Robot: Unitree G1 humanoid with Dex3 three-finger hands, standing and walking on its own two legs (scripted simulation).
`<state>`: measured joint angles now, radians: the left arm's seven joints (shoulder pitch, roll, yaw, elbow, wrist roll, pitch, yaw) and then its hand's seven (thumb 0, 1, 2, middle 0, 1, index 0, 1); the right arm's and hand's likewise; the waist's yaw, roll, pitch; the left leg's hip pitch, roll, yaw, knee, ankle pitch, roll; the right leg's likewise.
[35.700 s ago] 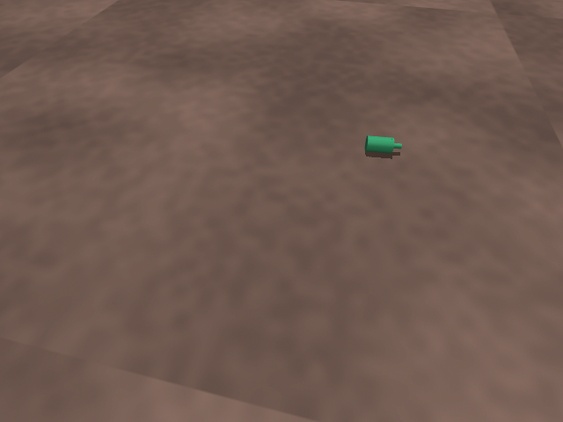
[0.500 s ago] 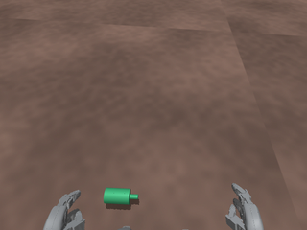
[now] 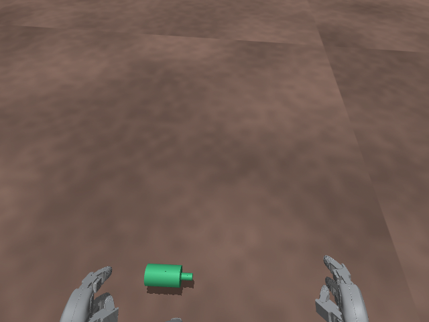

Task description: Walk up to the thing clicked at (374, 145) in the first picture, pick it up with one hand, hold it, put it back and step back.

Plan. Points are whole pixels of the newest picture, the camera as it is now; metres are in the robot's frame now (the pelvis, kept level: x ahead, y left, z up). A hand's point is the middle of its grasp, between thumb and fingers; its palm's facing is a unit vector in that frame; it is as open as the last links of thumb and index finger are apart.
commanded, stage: stand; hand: left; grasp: from above
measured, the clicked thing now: (169, 275) +0.41 +0.18 -0.67
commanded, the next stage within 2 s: none
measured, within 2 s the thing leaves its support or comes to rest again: neither
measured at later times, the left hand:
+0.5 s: hand out of the picture +0.06 +0.25 -0.11, palm faces +0.04 -0.94 -0.33, open 7.4 cm
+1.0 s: hand out of the picture +0.03 +0.25 -0.10, palm faces +0.04 -0.94 -0.34, open 7.4 cm
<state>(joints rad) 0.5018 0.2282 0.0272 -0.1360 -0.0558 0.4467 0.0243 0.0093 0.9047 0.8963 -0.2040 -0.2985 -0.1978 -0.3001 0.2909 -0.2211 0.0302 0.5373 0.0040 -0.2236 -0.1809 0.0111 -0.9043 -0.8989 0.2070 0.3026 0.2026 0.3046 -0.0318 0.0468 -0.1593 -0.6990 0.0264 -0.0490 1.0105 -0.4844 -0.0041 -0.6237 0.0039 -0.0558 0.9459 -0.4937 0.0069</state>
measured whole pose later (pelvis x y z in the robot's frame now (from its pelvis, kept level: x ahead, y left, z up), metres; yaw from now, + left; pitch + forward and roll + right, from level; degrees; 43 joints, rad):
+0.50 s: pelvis -0.01 +0.01 +0.04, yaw +0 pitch -2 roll -1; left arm 0.25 0.28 0.05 0.87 0.04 0.03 0.03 0.01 0.91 0.90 -0.20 -0.30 -0.20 -0.30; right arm 0.19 -0.29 -0.04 0.95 -0.05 -0.01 -0.01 0.01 -0.91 -0.90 0.21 0.30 0.20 0.30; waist 0.03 0.00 0.04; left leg -0.30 -0.01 0.00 0.65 -0.32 0.02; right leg -0.26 -0.04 -0.01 0.62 -0.34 0.03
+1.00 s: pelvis -0.02 +0.01 +0.06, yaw +0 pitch -4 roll +0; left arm 0.17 0.29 0.04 1.13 0.03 0.00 0.03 0.00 0.90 0.90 -0.21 -0.30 -0.20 -0.30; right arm 0.15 -0.30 -0.03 1.11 -0.03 0.00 -0.02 0.00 -0.91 -0.90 0.21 0.30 0.20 0.30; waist 0.02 0.01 0.06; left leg -0.14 -0.02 -0.01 0.39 -0.18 0.02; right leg -0.09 -0.04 -0.02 0.37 -0.21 0.03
